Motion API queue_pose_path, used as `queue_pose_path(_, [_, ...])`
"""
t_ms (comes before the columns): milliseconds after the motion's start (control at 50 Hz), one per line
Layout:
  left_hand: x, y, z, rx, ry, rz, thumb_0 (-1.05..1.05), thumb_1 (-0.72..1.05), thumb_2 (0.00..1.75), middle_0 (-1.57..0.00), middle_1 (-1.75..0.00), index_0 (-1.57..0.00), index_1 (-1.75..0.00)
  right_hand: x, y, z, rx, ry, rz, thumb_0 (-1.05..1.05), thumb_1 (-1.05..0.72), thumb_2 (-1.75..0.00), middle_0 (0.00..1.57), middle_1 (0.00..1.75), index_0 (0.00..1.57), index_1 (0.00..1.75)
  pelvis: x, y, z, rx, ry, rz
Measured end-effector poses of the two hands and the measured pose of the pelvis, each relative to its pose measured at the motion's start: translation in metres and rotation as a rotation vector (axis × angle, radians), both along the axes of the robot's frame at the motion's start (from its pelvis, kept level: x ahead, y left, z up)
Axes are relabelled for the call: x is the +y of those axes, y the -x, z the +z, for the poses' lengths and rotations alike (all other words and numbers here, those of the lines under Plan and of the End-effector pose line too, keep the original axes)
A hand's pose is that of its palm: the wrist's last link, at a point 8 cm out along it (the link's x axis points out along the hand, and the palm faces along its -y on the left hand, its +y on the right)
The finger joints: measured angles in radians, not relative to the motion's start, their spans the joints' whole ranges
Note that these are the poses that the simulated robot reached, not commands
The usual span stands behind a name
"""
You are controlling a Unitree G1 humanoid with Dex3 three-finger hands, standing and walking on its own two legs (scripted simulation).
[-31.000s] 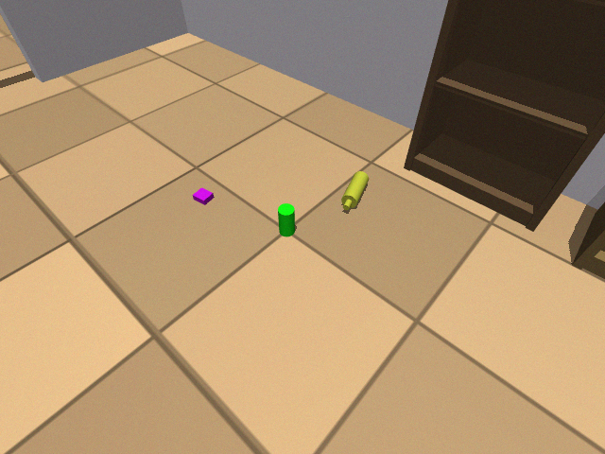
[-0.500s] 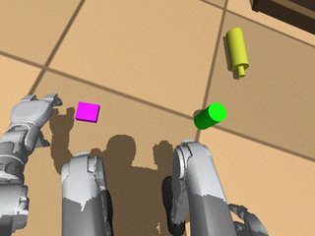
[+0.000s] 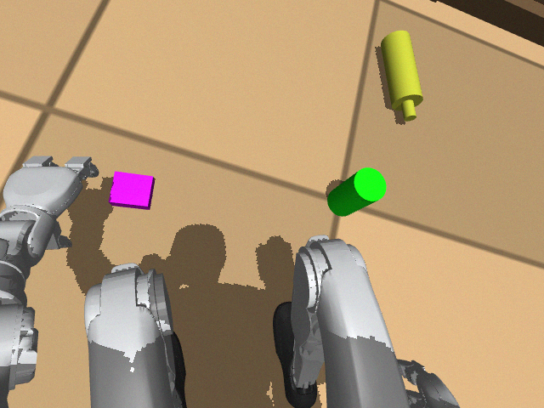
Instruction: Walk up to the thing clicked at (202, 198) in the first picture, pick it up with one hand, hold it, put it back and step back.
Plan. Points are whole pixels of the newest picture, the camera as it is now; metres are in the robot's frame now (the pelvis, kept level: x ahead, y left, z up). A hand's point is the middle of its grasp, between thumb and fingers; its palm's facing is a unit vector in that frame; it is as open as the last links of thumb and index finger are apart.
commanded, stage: rise first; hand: left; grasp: from above
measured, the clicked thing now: (132, 190) +0.50 +0.19 -0.32
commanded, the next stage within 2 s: approach in 1.98 s
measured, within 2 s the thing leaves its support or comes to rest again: neither
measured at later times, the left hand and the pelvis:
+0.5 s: hand (69, 205) +0.44 +0.26 -0.18, palm faces -0.49 -0.01 -0.87, open 13.0 cm; pelvis +0.00 +0.00 -0.01, yaw -1 degrees
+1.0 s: hand (77, 195) +0.45 +0.26 -0.19, palm faces -0.47 +0.04 -0.88, open 13.5 cm; pelvis +0.00 +0.00 -0.02, yaw -1 degrees
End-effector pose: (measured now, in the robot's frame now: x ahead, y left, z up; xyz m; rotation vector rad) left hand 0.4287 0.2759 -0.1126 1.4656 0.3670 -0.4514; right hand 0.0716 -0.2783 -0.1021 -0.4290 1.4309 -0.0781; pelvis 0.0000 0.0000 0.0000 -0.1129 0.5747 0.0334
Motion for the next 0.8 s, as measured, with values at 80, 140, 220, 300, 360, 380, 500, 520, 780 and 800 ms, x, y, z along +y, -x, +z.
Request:
queue_pose_path(80, [-0.002,-0.003,-0.002,-0.002,-0.003,-0.009,0.00,-0.24,0.79,-0.29,-0.75,-0.30,-0.73,0.000,0.002,-0.002,0.007,0.000,0.000,0.00,-0.92,-0.91,0.21,0.30,0.20,0.30,-0.001,0.000,-0.002,0.000,-0.001,-0.002])
queue_pose_path(140, [-0.004,-0.005,-0.004,-0.005,-0.004,-0.016,0.00,-0.25,0.80,-0.28,-0.76,-0.30,-0.73,0.000,0.004,-0.003,0.011,0.000,0.002,0.00,-0.92,-0.91,0.21,0.30,0.20,0.30,-0.001,-0.001,-0.003,-0.001,0.000,-0.002])
queue_pose_path(220, [-0.005,-0.008,-0.007,-0.006,-0.006,-0.024,0.00,-0.25,0.80,-0.28,-0.76,-0.30,-0.74,-0.001,0.006,-0.004,0.016,0.002,0.001,0.00,-0.92,-0.91,0.21,0.30,0.20,0.30,-0.001,-0.001,-0.005,-0.002,0.000,-0.004])
queue_pose_path(300, [-0.007,-0.010,-0.010,-0.007,-0.011,-0.035,0.00,-0.26,0.81,-0.27,-0.76,-0.29,-0.74,-0.002,0.008,-0.005,0.022,0.003,0.001,0.00,-0.92,-0.91,0.21,0.30,0.20,0.30,-0.002,-0.002,-0.007,-0.003,0.000,-0.004])
queue_pose_path(360, [-0.009,-0.011,-0.011,-0.009,-0.012,-0.041,0.00,-0.27,0.81,-0.27,-0.77,-0.29,-0.75,-0.002,0.009,-0.006,0.029,0.002,0.000,0.00,-0.92,-0.91,0.21,0.30,0.20,0.30,-0.002,-0.002,-0.007,-0.001,0.000,-0.005])
queue_pose_path(380, [-0.009,-0.012,-0.012,-0.010,-0.013,-0.042,0.00,-0.27,0.82,-0.27,-0.77,-0.28,-0.75,-0.002,0.010,-0.006,0.031,0.002,0.001,0.00,-0.92,-0.91,0.21,0.30,0.20,0.30,-0.002,-0.002,-0.008,0.000,0.000,-0.006])
queue_pose_path(500, [-0.009,-0.015,-0.013,-0.018,-0.015,-0.049,0.00,-0.30,0.83,-0.25,-0.80,-0.26,-0.78,-0.003,0.011,-0.006,0.040,0.004,0.004,0.00,-0.93,-0.91,0.21,0.30,0.20,0.30,-0.002,-0.003,-0.009,-0.001,0.002,-0.008])
queue_pose_path(520, [-0.009,-0.016,-0.013,-0.020,-0.014,-0.050,0.00,-0.30,0.84,-0.24,-0.80,-0.26,-0.78,-0.003,0.011,-0.006,0.040,0.005,0.004,0.00,-0.93,-0.91,0.21,0.30,0.20,0.30,-0.002,-0.003,-0.010,-0.001,0.002,-0.008])
queue_pose_path(780, [-0.015,-0.022,-0.017,-0.030,-0.032,-0.085,0.00,-0.35,0.88,-0.21,-0.86,-0.22,-0.84,-0.001,0.014,-0.008,0.043,0.005,0.005,0.00,-0.93,-0.91,0.21,0.30,0.20,0.30,-0.001,-0.003,-0.013,0.002,0.004,-0.009])
queue_pose_path(800, [-0.016,-0.023,-0.017,-0.032,-0.032,-0.084,0.00,-0.36,0.88,-0.20,-0.86,-0.22,-0.85,-0.001,0.014,-0.008,0.044,0.005,0.005,0.00,-0.93,-0.91,0.21,0.30,0.20,0.30,-0.001,-0.004,-0.013,0.003,0.004,-0.009])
